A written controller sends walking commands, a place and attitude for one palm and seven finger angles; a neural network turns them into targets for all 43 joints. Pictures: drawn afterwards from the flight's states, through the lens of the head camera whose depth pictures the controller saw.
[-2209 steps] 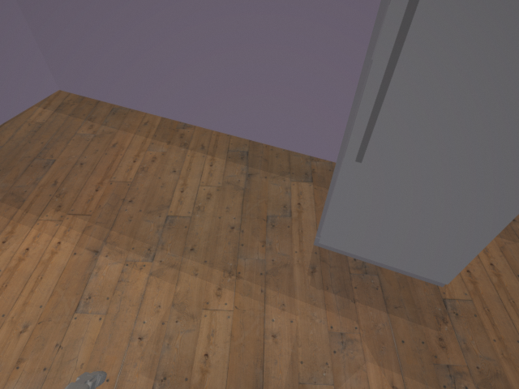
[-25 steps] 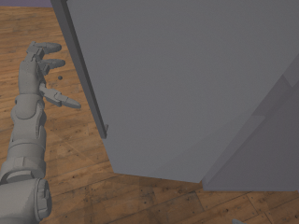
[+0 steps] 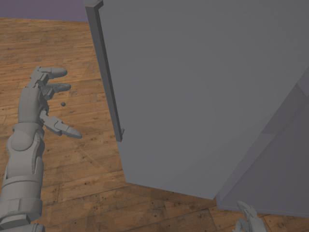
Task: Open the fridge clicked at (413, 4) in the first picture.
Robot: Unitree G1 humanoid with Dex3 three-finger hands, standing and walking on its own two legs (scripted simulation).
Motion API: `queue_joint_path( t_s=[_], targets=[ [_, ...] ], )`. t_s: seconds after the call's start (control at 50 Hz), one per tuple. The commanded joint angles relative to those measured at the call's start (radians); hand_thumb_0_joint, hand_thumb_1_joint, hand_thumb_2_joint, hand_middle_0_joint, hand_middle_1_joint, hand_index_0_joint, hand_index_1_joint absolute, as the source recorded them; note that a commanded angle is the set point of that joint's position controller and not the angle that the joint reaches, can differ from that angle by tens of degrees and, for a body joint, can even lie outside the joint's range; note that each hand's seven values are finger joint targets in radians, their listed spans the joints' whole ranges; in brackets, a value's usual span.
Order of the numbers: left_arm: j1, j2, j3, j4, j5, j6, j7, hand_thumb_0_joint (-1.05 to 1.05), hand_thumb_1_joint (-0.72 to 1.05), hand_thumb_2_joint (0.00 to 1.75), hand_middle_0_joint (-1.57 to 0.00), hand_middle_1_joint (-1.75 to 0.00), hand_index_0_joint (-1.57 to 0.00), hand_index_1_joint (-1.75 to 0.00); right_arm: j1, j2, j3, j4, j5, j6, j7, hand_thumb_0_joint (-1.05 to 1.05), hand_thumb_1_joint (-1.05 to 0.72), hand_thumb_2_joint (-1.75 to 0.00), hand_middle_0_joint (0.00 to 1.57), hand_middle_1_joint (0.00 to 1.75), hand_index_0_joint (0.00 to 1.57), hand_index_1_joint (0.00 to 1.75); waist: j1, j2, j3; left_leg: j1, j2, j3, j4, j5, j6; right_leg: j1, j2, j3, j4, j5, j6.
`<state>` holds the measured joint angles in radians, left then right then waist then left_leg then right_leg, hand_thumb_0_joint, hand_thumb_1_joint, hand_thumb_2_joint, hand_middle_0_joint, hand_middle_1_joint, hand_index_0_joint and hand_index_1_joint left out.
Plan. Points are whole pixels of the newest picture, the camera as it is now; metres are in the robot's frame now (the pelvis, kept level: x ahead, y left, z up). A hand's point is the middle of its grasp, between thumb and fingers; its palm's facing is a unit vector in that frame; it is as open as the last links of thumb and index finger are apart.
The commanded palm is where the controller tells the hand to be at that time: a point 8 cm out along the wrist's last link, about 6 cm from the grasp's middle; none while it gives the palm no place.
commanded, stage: slip the hand off the handle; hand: left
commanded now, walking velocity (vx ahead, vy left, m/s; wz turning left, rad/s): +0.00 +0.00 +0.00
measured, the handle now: (112, 89) +0.48 +0.18 +0.11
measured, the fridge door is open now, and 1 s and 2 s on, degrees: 84 84 84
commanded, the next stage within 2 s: draw the hand back to the body in 0.20 s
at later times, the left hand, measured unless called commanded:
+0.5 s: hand (67, 115) +0.31 +0.23 +0.17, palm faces -0.06 -0.99 -0.09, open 14.7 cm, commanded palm +0.27 +0.29 +0.18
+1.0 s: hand (38, 137) +0.25 +0.27 +0.17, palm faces +0.37 -0.90 -0.23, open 13.8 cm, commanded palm +0.20 +0.30 +0.18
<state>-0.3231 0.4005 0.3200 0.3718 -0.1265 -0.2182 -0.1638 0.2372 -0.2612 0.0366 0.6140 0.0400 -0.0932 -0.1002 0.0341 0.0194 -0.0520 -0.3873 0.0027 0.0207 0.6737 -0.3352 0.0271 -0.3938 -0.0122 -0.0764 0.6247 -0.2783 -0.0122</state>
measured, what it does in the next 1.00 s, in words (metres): stands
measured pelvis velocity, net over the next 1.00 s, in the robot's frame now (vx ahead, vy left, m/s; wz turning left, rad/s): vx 0.00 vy -0.01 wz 0.01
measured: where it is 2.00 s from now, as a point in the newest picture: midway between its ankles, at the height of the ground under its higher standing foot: outside the picture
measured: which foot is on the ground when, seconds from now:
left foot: down 0.00-1.00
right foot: down 0.00-1.00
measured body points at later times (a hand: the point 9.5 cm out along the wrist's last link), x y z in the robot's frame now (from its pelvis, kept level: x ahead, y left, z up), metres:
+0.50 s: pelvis +0.01 -0.01 +0.01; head -0.01 -0.03 +0.46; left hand +0.31 +0.29 +0.17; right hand +0.17 -0.26 -0.08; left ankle +0.01 +0.10 -0.72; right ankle +0.03 -0.12 -0.72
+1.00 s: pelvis +0.00 -0.01 +0.01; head -0.01 -0.01 +0.46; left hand +0.23 +0.31 +0.18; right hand +0.20 -0.22 -0.05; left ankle +0.01 +0.10 -0.72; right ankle +0.03 -0.12 -0.72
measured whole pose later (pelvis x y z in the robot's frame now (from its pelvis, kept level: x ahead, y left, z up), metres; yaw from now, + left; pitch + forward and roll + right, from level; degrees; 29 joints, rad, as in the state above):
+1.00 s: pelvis +0.00 -0.01 +0.01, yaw +0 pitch -3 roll -1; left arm 0.11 0.35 0.35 -0.14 -0.15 0.02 -0.04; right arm 0.21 -0.24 0.08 0.59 0.01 -0.22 -0.10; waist 0.07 0.03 0.01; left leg -0.20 0.00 0.01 0.53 -0.28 0.02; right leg -0.21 -0.01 -0.08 0.50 -0.23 -0.02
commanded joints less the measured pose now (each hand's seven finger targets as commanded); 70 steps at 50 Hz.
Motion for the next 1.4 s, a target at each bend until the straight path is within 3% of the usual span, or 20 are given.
queue_joint_path(
  t_s=[0.0, 0.1, 0.22, 0.3, 0.32, 0.34, 0.44, 0.5, 0.56, 0.66, 0.72, 0.8, 0.82, 0.84, 0.86, 0.88, 0.94, 1.1, 1.18, 1.38],
  targets=[
    [-0.296, 0.258, 0.099, -0.226, -0.029, -0.077, 0.010, 0.00, -0.55, 0.20, -0.25, -1.15, -0.25, -1.15, -0.037, -0.129, -0.048, -0.131, -0.008, -0.068, -0.009, 0.00, -0.90, -0.90, 0.20, 0.30, 0.20, 0.30, 0.001, 0.033, -0.219, 0.084, -0.004, -0.062, -0.142, 0.089, -0.008, 0.076, 0.026, 0.044, -0.088, 0.040, -0.024],
    [-0.170, 0.280, 0.155, -0.265, -0.038, -0.073, 0.026, 0.00, -0.55, 0.20, -0.25, -1.15, -0.25, -1.15, -0.065, -0.122, -0.039, -0.154, -0.010, -0.073, 0.004, 0.00, -0.90, -0.90, 0.20, 0.30, 0.20, 0.30, 0.034, 0.019, -0.197, 0.047, -0.005, -0.042, -0.148, 0.115, -0.008, 0.127, 0.018, 0.049, -0.085, 0.070, -0.021],
    [-0.274, 0.273, 0.122, -0.324, -0.038, -0.063, 0.013, 0.00, -0.55, 0.20, -0.25, -1.15, -0.25, -1.15, -0.082, -0.122, -0.035, -0.146, -0.005, -0.084, -0.010, 0.00, -0.90, -0.90, 0.20, 0.30, 0.20, 0.30, -0.017, 0.041, -0.138, 0.046, -0.007, -0.030, -0.145, 0.063, 0.002, 0.080, 0.016, 0.068, -0.116, 0.014, -0.010],
    [-0.275, 0.222, 0.062, -0.363, -0.040, -0.092, -0.014, 0.00, -0.55, 0.20, -0.25, -1.15, -0.25, -1.15, -0.067, -0.123, -0.041, -0.131, -0.009, -0.110, -0.017, 0.00, -0.90, -0.90, 0.20, 0.30, 0.20, 0.30, -0.028, 0.068, -0.195, 0.094, -0.009, -0.039, -0.129, 0.092, 0.002, 0.070, 0.022, 0.060, -0.101, 0.041, -0.013],
    [-0.228, 0.192, 0.004, -0.242, -0.121, 0.009, -0.122, 0.00, -0.55, 0.20, -0.25, -1.15, -0.25, -1.15, -0.076, -0.142, -0.027, -0.129, 0.021, -0.118, -0.031, 0.00, -0.90, -0.90, 0.20, 0.30, 0.20, 0.30, -0.047, 0.097, -0.239, 0.129, -0.002, -0.037, -0.154, 0.072, 0.006, 0.146, 0.010, 0.074, -0.119, 0.064, -0.019],
    [-0.274, 0.241, 0.040, -0.300, -0.156, 0.059, -0.180, 0.00, -0.55, 0.20, -0.25, -1.15, -0.25, -1.15, -0.077, -0.140, -0.027, -0.138, 0.032, -0.124, -0.046, 0.00, -0.90, -0.90, 0.20, 0.30, 0.20, 0.30, -0.035, 0.075, -0.240, 0.130, -0.002, -0.045, -0.163, 0.086, 0.009, 0.175, 0.007, 0.071, -0.133, 0.087, -0.016],
    [-0.188, 0.403, 0.200, -0.265, -0.234, 0.227, -0.344, 0.00, -0.55, 0.20, -0.25, -1.15, -0.25, -1.15, -0.099, -0.155, -0.007, -0.162, 0.034, -0.142, -0.066, 0.00, -0.90, -0.90, 0.20, 0.30, 0.20, 0.30, 0.010, 0.003, -0.223, 0.122, -0.007, -0.056, -0.170, 0.191, 0.015, 0.256, -0.002, 0.079, -0.133, 0.203, -0.011],
    [-0.123, 0.491, 0.308, -0.268, -0.266, 0.284, -0.404, 0.00, -0.55, 0.20, -0.25, -1.15, -0.25, -1.15, -0.106, -0.155, -0.003, -0.193, 0.030, -0.142, -0.038, 0.00, -0.90, -0.90, 0.20, 0.30, 0.20, 0.30, 0.045, 0.011, -0.212, 0.114, -0.016, -0.054, -0.161, 0.269, 0.014, 0.290, -0.006, 0.088, -0.121, 0.285, -0.008],
    [-0.031, 0.416, 0.287, -0.289, -0.281, 0.290, -0.391, 0.00, -0.55, 0.20, -0.25, -1.15, -0.25, -1.15, -0.102, -0.138, -0.003, -0.227, 0.031, -0.143, -0.006, 0.00, -0.90, -0.90, 0.20, 0.30, 0.20, 0.30, 0.039, -0.007, -0.151, 0.107, -0.011, -0.050, -0.171, 0.259, 0.006, 0.249, -0.001, 0.077, -0.129, 0.269, -0.007],
    [0.049, 0.270, 0.162, -0.402, -0.279, 0.320, -0.384, 0.00, -0.55, 0.20, -0.25, -1.15, -0.25, -1.15, -0.102, -0.141, -0.011, -0.256, 0.044, -0.147, 0.013, 0.00, -0.90, -0.90, 0.20, 0.30, 0.20, 0.30, 0.014, 0.064, -0.112, 0.165, -0.006, -0.035, -0.172, 0.229, 0.006, 0.175, 0.013, 0.061, -0.141, 0.229, 0.001],
    [0.032, 0.276, 0.154, -0.490, -0.274, 0.330, -0.376, 0.00, -0.51, 0.22, -0.25, -1.13, -0.25, -1.13, -0.101, -0.146, -0.015, -0.253, 0.043, -0.155, 0.002, 0.00, -0.90, -0.90, 0.20, 0.30, 0.20, 0.30, -0.001, 0.026, -0.110, 0.185, -0.003, -0.044, -0.177, 0.199, 0.012, 0.158, 0.020, 0.059, -0.157, 0.184, 0.008],
    [-0.016, 0.364, 0.227, -0.637, -0.264, 0.292, -0.338, 0.00, -0.37, 0.29, -0.24, -1.04, -0.24, -1.04, -0.123, -0.137, -0.006, -0.243, 0.032, -0.171, -0.016, 0.00, -0.90, -0.90, 0.20, 0.30, 0.20, 0.30, 0.012, 0.082, -0.130, 0.220, -0.007, -0.054, -0.191, 0.180, 0.012, 0.183, 0.026, 0.059, -0.175, 0.123, -0.005],
    [-0.099, 0.403, 0.212, -0.766, -0.084, 0.207, -0.097, 0.00, -0.33, 0.31, -0.24, -1.02, -0.24, -1.02, -0.113, -0.110, -0.008, -0.215, -0.026, -0.184, 0.001, 0.00, -0.90, -0.90, 0.20, 0.30, 0.20, 0.30, 0.019, 0.060, -0.037, 0.143, -0.020, -0.063, -0.217, 0.152, 0.006, 0.148, 0.017, 0.068, -0.231, 0.053, -0.004],
    [0.069, 0.257, 0.152, -0.641, -0.074, 0.198, 0.012, 0.00, -0.30, 0.32, -0.24, -1.00, -0.24, -1.00, -0.101, -0.109, -0.011, -0.184, -0.031, -0.191, 0.001, 0.00, -0.90, -0.90, 0.20, 0.30, 0.20, 0.30, -0.003, 0.045, 0.022, 0.133, -0.006, -0.070, -0.246, 0.077, -0.007, 0.133, 0.012, 0.049, -0.227, -0.001, -0.006],
    [0.127, 0.180, 0.107, -0.648, -0.070, 0.201, 0.065, 0.00, -0.26, 0.34, -0.24, -0.98, -0.24, -0.98, -0.113, -0.110, -0.011, -0.186, -0.028, -0.193, -0.001, 0.00, -0.90, -0.90, 0.20, 0.30, 0.20, 0.30, 0.004, 0.015, 0.046, 0.122, -0.002, -0.082, -0.269, 0.018, -0.009, 0.133, 0.008, 0.045, -0.227, -0.029, -0.002],
    [0.156, 0.185, 0.118, -0.686, -0.045, 0.189, 0.113, 0.00, -0.22, 0.36, -0.24, -0.96, -0.24, -0.96, -0.118, -0.103, -0.015, -0.171, -0.027, -0.188, -0.004, 0.00, -0.90, -0.90, 0.20, 0.30, 0.20, 0.30, 0.010, 0.097, 0.034, 0.140, -0.001, -0.075, -0.279, -0.004, -0.011, 0.153, 0.004, 0.049, -0.226, -0.033, -0.006],
    [0.247, 0.182, 0.129, -0.780, -0.006, 0.133, 0.205, 0.00, -0.12, 0.41, -0.24, -0.89, -0.24, -0.89, -0.122, -0.095, -0.017, -0.151, -0.037, -0.185, -0.004, 0.00, -0.90, -0.90, 0.20, 0.30, 0.20, 0.30, 0.029, 0.171, -0.079, 0.193, -0.006, -0.055, -0.287, 0.067, -0.010, 0.237, -0.006, 0.047, -0.215, 0.041, -0.014],
    [0.357, 0.142, 0.096, -0.779, 0.044, 0.094, 0.276, 0.00, 0.17, 0.55, -0.22, -0.73, -0.22, -0.73, -0.143, -0.094, -0.033, -0.115, -0.041, -0.157, -0.009, 0.00, -0.90, -0.90, 0.20, 0.30, 0.20, 0.30, 0.026, -0.028, -0.035, 0.211, 0.009, -0.039, -0.320, 0.171, 0.003, 0.277, 0.001, 0.037, -0.239, 0.102, -0.004],
    [0.420, 0.135, 0.103, -0.811, 0.054, 0.090, 0.278, 0.00, 0.32, 0.62, -0.22, -0.64, -0.22, -0.64, -0.151, -0.084, -0.035, -0.113, -0.043, -0.141, -0.004, 0.00, -0.90, -0.90, 0.20, 0.30, 0.20, 0.30, 0.038, 0.038, -0.037, 0.240, 0.005, -0.031, -0.321, 0.243, -0.002, 0.297, -0.003, 0.035, -0.232, 0.158, -0.006],
    [0.607, 0.142, 0.142, -0.908, 0.052, 0.082, 0.274, 0.00, 0.68, 0.80, -0.21, -0.43, -0.21, -0.43, -0.153, -0.072, -0.047, -0.126, -0.049, -0.119, 0.009, 0.00, -0.90, -0.90, 0.20, 0.30, 0.20, 0.30, 0.049, 0.036, -0.022, 0.252, 0.005, -0.014, -0.313, 0.335, -0.006, 0.332, -0.006, 0.033, -0.241, 0.243, 0.000]
  ],
)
